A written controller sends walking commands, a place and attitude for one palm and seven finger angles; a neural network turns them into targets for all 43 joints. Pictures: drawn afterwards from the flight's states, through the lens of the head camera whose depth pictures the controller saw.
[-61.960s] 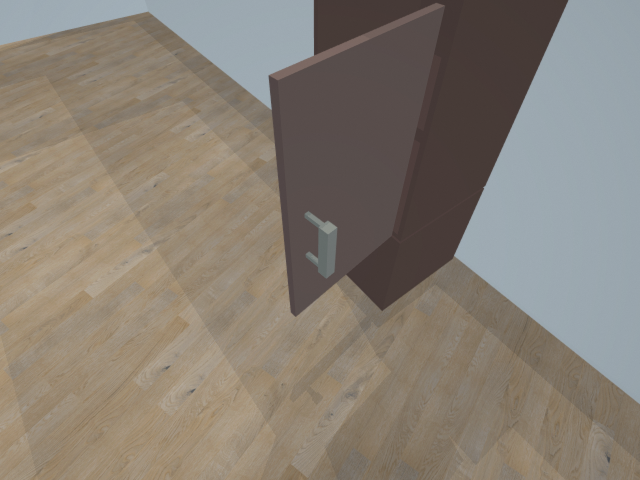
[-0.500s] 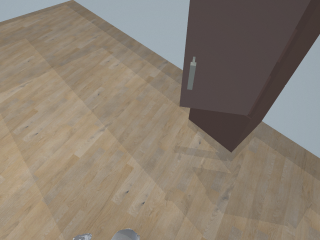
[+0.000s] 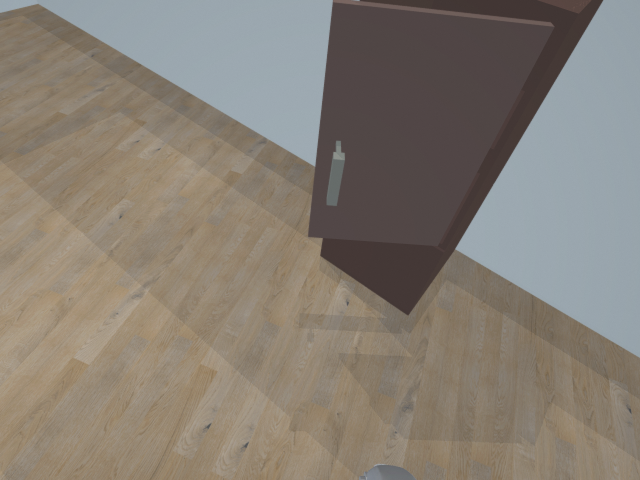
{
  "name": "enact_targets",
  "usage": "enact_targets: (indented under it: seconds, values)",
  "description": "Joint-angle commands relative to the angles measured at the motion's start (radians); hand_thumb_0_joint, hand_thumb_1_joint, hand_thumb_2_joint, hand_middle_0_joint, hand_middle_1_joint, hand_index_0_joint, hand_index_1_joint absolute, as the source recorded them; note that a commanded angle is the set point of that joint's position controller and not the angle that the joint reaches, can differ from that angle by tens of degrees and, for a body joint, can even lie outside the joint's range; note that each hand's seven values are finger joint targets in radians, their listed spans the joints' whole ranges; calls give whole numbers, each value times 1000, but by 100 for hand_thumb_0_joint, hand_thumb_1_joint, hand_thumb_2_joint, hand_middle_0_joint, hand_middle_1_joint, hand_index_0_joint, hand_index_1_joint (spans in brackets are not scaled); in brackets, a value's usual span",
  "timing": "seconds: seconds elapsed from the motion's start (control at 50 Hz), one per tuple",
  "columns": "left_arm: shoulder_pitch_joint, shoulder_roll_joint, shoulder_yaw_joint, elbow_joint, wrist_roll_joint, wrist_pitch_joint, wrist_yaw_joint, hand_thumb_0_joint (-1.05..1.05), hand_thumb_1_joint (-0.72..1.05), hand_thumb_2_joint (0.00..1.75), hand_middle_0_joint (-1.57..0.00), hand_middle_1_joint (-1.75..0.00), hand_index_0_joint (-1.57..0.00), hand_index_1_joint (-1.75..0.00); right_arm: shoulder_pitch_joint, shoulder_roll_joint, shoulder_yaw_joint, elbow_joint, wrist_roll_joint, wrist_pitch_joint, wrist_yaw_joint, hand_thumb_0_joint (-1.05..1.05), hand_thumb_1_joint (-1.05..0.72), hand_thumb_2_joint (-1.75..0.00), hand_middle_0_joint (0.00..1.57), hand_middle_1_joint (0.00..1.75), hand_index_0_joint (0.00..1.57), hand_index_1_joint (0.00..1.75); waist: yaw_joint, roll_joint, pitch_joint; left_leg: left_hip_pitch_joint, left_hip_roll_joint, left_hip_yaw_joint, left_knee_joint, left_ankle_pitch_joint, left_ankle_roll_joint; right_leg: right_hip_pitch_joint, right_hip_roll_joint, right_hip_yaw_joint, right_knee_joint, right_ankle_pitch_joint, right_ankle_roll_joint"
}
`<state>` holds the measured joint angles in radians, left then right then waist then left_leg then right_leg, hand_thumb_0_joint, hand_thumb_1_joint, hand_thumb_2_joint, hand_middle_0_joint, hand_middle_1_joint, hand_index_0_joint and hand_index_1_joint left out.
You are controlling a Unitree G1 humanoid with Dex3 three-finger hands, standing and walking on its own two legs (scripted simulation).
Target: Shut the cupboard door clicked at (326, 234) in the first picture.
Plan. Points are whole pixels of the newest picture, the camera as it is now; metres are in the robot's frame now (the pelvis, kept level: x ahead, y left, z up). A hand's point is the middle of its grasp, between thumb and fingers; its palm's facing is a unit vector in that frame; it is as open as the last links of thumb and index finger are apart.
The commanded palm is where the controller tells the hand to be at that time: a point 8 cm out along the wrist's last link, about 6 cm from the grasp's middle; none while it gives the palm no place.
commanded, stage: take the last steps up to it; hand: left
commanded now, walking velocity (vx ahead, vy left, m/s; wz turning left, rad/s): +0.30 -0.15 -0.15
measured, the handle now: (335, 173) +0.73 -0.01 -0.09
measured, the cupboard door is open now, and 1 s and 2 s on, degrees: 37 37 37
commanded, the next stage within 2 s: come to a stop and stand still in 0.56 s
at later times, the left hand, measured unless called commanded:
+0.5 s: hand (275, 437) +0.21 +0.06 -0.18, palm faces +0.02 -0.98 -0.21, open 7.2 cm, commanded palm none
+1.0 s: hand (308, 383) +0.30 +0.02 -0.19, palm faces +0.05 -0.96 -0.26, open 7.3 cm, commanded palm none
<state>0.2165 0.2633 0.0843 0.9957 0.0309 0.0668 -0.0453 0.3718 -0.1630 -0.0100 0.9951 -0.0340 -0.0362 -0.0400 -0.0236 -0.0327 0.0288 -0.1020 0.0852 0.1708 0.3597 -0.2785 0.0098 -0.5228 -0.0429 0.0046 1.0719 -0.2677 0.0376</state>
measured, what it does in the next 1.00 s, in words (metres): walks ahead: right foot, then left foot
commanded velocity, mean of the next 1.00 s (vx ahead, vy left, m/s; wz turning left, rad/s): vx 0.05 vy -0.05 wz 0.00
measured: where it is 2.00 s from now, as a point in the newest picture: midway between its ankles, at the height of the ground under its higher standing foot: outside the picture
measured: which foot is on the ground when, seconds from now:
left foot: down 0.00-0.24, up 0.26-0.64, down 0.66-0.98, up 1.00-1.00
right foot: up 0.00-0.22, down 0.24-0.68, up 0.70-0.92, down 0.94-1.00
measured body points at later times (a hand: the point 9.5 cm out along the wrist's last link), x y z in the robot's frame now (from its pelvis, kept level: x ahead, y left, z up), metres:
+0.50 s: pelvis +0.16 -0.12 -0.01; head +0.18 -0.13 +0.44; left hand +0.21 +0.12 -0.16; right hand +0.19 -0.37 -0.16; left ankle +0.17 -0.01 -0.69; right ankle +0.13 -0.19 -0.75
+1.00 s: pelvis +0.27 -0.18 -0.02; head +0.30 -0.19 +0.42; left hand +0.30 +0.07 -0.17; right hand +0.34 -0.42 -0.18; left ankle +0.28 -0.04 -0.75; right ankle +0.29 -0.31 -0.75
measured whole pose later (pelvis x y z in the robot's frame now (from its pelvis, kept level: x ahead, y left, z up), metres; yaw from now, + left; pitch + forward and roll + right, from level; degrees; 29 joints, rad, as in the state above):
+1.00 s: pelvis +0.27 -0.18 -0.02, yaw +0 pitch -1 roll +1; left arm 0.22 0.19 0.05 1.02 0.03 0.03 0.03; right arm 0.15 -0.19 -0.05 1.01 -0.01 0.06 -0.03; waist 0.02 0.00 0.11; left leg -0.30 0.06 0.08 0.65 -0.34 -0.02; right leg -0.32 -0.04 0.00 0.66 -0.31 0.01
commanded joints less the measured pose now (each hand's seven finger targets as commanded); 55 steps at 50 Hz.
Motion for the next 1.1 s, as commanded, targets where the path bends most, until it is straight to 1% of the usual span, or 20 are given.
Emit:
enact_targets:
  seconds: [0.0, 0.12, 0.18, 0.2, 0.22, 0.24, 0.28, 0.36, 0.52, 0.58, 0.62, 0.64, 0.66, 0.68, 0.74, 0.9, 0.92, 0.96, 1.0, 1.08]
  values:
    - [-165, 1, -15, -118, 1, -32, -18, 0, 90, 90, -20, -30, -20, -30, 127, -205, -58, 9, -3, -18, -7, 0, -90, -90, 20, 30, 20, 30, -46, 183, 65, 118, 291, -179, -155, 240, 112, -186, -44, -16, -129, 26, -5]
    - [-203, 5, -18, -115, -4, -49, -19, 0, 90, 90, -20, -30, -20, -30, 107, -221, -69, 36, -9, -15, 3, 0, -90, -90, 20, 30, 20, 30, -40, 209, 80, 7, 285, -128, -113, 253, 94, 42, -19, -78, -384, 7, -43]
    - [3, 39, 0, -44, -5, -64, -9, 0, 90, 90, -20, -30, -20, -30, 44, -234, -70, 34, 0, -11, 6, 0, -90, -90, 20, 30, 20, 30, 71, 135, -2, -111, 226, -50, 93, 354, 47, 384, 38, -115, -546, 82, -74]
    - [156, 92, 13, 9, -1, -78, 2, 0, 90, 90, -20, -30, -20, -30, 39, -211, -65, 32, 9, -13, 16, 0, -90, -90, 20, 30, 20, 30, 136, 25, -87, -221, 146, 21, 300, 313, 8, 606, 4, -65, -604, 55, -102]
    - [298, 194, 36, 55, 2, -92, 23, 0, 90, 90, -20, -30, -20, -30, 30, -119, -46, 8, 24, -12, 24, 0, -90, -90, 20, 30, 20, 30, 185, -274, -172, -461, -8, 57, 617, -231, -26, 778, -258, 284, -718, -23, -198]
    - [284, 220, 30, 56, -16, -90, 34, 0, 90, 90, -20, -30, -20, -30, 0, -120, -44, -21, 27, -3, 19, 0, -90, -90, 20, 30, 20, 30, 157, -251, -168, -509, -29, -78, 817, -386, -7, 680, -351, 439, -837, -52, -240]
    - [111, 137, 9, 16, -16, -95, 45, 0, 90, 90, -20, -30, -20, -30, -28, -112, -54, -4, 23, -1, 22, 0, -90, -90, 20, 30, 20, 30, 88, -197, -44, -554, 35, -147, 913, -203, -1, 513, -292, 343, -869, -61, -237]
    - [-14, 14, -31, -3, -15, -120, 55, 0, 90, 90, -20, -30, -20, -30, 26, -70, -49, 29, 4, 25, 32, 0, -90, -90, 20, 30, 20, 30, -27, -42, -10, -401, 57, -133, 768, -68, -25, 325, -187, 40, -861, 215, -220]
    - [91, 11, -33, 62, -5, -137, 61, 0, 90, 90, -20, -30, -20, -30, -141, -52, -43, -37, 5, 17, 39, 0, -90, -90, 20, 30, 20, 30, 2, -32, 23, -413, 26, -97, 418, -46, -25, 441, -209, 72, -838, 445, -276]
    - [102, 25, -30, 78, -11, -131, 60, 0, 90, 90, -20, -30, -20, -30, -130, -60, -37, -27, 6, 4, 32, 0, -90, -90, 20, 30, 20, 30, -12, -11, -2, -302, -22, -56, 264, 9, -8, 487, -170, 42, -738, 594, -243]
    - [100, 16, -32, 82, -20, -126, 57, 0, 90, 90, -20, -30, -20, -30, -7, -98, -44, 21, 2, -11, 23, 0, -90, -90, 20, 30, 20, 30, -65, 4, -60, -48, -39, -72, 130, 229, 16, 404, -101, -21, -504, 667, -174]
    - [132, -9, -35, 69, -28, -125, 57, 0, 90, 90, -20, -30, -20, -30, 75, -166, -54, 32, -7, -18, 12, 0, -90, -90, 20, 30, 20, 30, -84, 133, -133, 154, 118, -281, 105, 486, 98, 234, -24, -57, -315, 476, -111]
    - [132, -43, -52, 45, -39, -125, 60, 0, 90, 90, -20, -30, -20, -30, 136, -227, -60, 42, -5, -13, 2, 0, -90, -90, 20, 30, 20, 30, -89, 304, -156, 273, 354, -524, 67, 933, 243, 37, 64, -101, -72, -192, -61]
    - [116, -11, -49, 38, -29, -114, 72, 0, 90, 90, -20, -30, -20, -30, 72, -213, -45, 35, 6, 3, -8, 0, -90, -90, 20, 30, 20, 30, -54, 180, -116, 147, 385, -479, 55, 983, 284, 73, 31, 11, -12, -368, -63]
    - [120, -46, -50, 56, -24, -70, 78, 0, 90, 90, -20, -30, -20, -30, -163, -132, -9, -15, 17, 10, -26, 0, -90, -90, 20, 30, 20, 30, 36, 194, 35, -95, 265, -303, -4, 864, 200, 179, -33, 38, -212, -289, -22]
    - [148, 6, -14, 13, -4, -32, 77, 0, 90, 90, -20, -30, -20, -30, -235, -195, -74, -50, 21, 70, -5, 0, -90, -90, 20, 30, 20, 30, 61, 105, -70, -154, 142, -187, 121, 422, 84, 302, -2, 2, -442, 204, -48]
    - [140, 32, -10, -1, 0, -36, 77, 0, 90, 90, -20, -30, -20, -30, -234, -183, -76, -56, 23, 75, 0, 0, -90, -90, 20, 30, 20, 30, 64, 54, -60, -187, 85, -158, 178, 298, 52, 304, -40, 59, -489, 326, -72]
    - [87, 133, 2, -25, 6, -47, 73, 0, 90, 90, -20, -30, -20, -30, -181, -107, -77, -61, 29, 91, 15, 0, -90, -90, 20, 30, 20, 30, 40, -178, -44, -226, -118, -64, 486, -206, -34, 245, -304, 310, -720, 512, -207]
    - [69, 122, 1, -30, 4, -53, 84, 0, 90, 90, -20, -30, -20, -30, -219, -110, -77, -64, 24, 104, 11, 0, -90, -90, 20, 30, 20, 30, 59, -159, -22, -314, -101, -212, 763, -337, -23, 241, -338, 353, -747, 593, -275]
    - [32, 115, 4, -48, -1, -59, 93, 0, 90, 90, -20, -30, -20, -30, -199, -129, -70, -56, 24, 97, 21, 0, -90, -90, 20, 30, 20, 30, 53, -128, -82, -389, -88, -220, 792, -229, -56, 404, -282, 231, -673, 704, -236]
